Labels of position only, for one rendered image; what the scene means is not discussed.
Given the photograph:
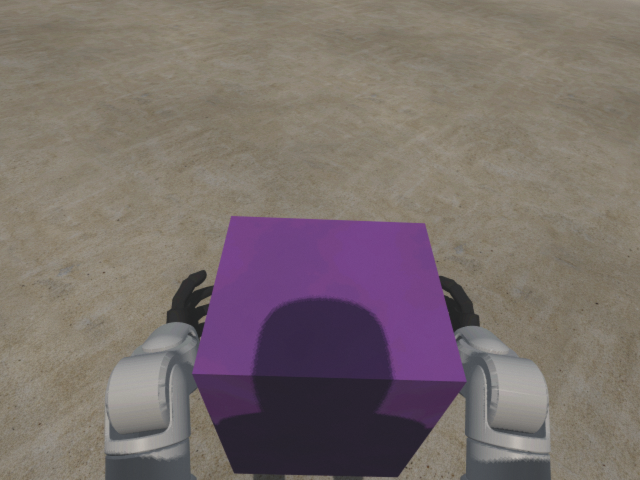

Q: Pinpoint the right robot forearm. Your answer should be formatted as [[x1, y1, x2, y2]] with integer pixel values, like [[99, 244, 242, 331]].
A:
[[454, 326, 551, 480]]

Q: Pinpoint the left robot hand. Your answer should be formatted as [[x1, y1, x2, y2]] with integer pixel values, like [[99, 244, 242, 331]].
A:
[[166, 270, 214, 341]]

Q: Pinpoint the right robot hand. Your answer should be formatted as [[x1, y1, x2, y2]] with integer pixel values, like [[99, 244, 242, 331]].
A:
[[439, 276, 480, 332]]

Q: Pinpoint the carton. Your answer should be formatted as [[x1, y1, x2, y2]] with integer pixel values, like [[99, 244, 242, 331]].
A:
[[192, 216, 467, 477]]

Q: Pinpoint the left robot forearm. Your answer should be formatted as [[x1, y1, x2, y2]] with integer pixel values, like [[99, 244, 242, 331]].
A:
[[104, 322, 200, 480]]

